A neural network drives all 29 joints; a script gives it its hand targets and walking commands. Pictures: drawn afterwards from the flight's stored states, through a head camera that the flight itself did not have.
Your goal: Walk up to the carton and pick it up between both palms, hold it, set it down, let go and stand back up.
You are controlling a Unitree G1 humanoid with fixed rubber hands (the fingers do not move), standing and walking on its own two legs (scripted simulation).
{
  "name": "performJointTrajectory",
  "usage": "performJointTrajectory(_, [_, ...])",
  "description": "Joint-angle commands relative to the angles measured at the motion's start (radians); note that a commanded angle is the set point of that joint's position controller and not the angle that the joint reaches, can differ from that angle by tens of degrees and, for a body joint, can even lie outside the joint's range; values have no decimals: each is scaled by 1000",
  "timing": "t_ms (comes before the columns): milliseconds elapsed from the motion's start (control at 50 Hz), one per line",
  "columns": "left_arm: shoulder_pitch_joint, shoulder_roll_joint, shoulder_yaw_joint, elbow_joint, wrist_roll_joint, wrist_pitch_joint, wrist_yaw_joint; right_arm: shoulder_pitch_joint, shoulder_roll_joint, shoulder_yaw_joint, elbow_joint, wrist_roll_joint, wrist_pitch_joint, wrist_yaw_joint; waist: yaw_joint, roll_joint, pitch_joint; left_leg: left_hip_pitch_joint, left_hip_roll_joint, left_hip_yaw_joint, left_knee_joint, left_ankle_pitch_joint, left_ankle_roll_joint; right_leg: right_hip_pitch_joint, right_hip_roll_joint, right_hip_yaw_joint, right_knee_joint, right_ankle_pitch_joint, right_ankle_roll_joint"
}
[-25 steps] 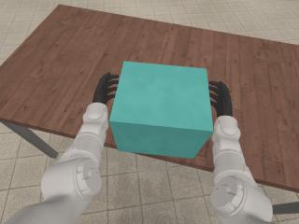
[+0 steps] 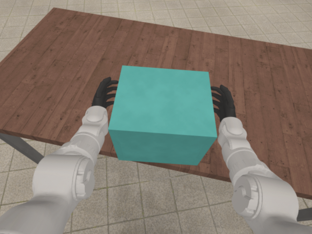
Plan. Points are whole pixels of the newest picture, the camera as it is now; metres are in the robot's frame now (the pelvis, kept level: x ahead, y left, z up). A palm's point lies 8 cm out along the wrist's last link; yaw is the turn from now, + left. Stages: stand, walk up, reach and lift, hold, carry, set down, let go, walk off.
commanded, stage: set down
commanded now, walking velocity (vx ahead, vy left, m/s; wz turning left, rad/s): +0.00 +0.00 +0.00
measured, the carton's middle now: (161, 117) +0.45 -0.02 -0.02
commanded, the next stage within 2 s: none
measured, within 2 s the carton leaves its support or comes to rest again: neither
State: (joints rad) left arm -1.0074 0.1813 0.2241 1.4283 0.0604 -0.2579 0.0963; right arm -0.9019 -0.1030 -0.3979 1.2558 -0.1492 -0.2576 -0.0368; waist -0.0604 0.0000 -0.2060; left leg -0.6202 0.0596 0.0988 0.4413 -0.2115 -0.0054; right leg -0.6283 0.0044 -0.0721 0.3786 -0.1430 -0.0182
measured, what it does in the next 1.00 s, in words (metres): stands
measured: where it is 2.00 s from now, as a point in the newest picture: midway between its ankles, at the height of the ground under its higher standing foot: outside the picture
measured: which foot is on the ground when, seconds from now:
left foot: down 0.00-1.00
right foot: down 0.00-1.00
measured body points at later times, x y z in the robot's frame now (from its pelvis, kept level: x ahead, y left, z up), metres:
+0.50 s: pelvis -0.04 -0.01 -0.04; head +0.10 +0.00 +0.38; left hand +0.47 +0.23 +0.03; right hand +0.46 -0.26 +0.03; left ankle -0.03 +0.12 -0.74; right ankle +0.00 -0.11 -0.74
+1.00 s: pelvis -0.04 +0.00 -0.02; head +0.07 +0.01 +0.41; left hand +0.48 +0.24 +0.12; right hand +0.47 -0.26 +0.12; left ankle -0.03 +0.12 -0.74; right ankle +0.00 -0.11 -0.74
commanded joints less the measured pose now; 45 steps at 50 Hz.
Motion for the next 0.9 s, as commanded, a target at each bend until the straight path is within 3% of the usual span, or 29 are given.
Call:
performJointTrajectory(0, [-549, 200, -161, 53, -194, -100, -5, -495, -173, 242, 18, 210, -29, -12, 25, 26, -676, 173, -35, -35, 128, 383, -34, 325, 1, 32, 153, 469, 29])
performJointTrajectory(80, [-593, 283, -254, 169, -302, -150, -28, -567, -294, 352, 79, 365, -71, -19, 33, 14, -745, 91, -42, -42, 180, 421, -50, 336, 0, 27, 237, 548, 48])
performJointTrajectory(160, [-613, 287, -367, 241, -383, -166, -58, -586, -381, 418, 156, 467, -102, -5, 9, 36, -744, 123, -37, -57, 242, 468, -68, 181, 9, 1, 270, 506, 51])
performJointTrajectory(220, [-654, 264, -468, 232, -460, -170, -81, -606, -422, 462, 195, 532, -111, 24, -10, 64, -740, 177, -31, -71, 289, 483, -78, 8, 19, -21, 274, 402, 42])
performJointTrajectory(300, [-716, 257, -552, 151, -534, -172, -95, -650, -455, 496, 166, 591, -105, 67, -13, 76, -814, 174, -36, -76, 333, 476, -76, -103, 25, -31, 296, 338, 38])
performJointTrajectory(440, [-755, 322, -555, 57, -560, -135, -109, -707, -501, 509, 85, 641, -64, 110, 12, 39, -930, -14, -63, -53, 341, 317, -40, 0, 20, -8, 352, 326, 60])
performJointTrajectory(620, [-810, 418, -497, 11, -541, -61, -95, -782, -549, 485, -1, 626, 1, 93, 27, -29, -998, -176, -82, -28, 295, 162, -7, 213, 19, 26, 367, 341, 89])
performJointTrajectory(740, [-813, 421, -501, 29, -545, -8, -95, -796, -566, 509, 23, 643, 47, 87, 26, -32, -916, -106, -71, -43, 242, 183, -9, 234, 22, 27, 317, 361, 84])
performJointTrajectory(880, [-805, 383, -546, 44, -562, 32, -106, -783, -587, 552, 95, 687, 75, 107, 23, 11, -782, 83, -46, -74, 203, 285, -31, 122, 31, 7, 232, 338, 60])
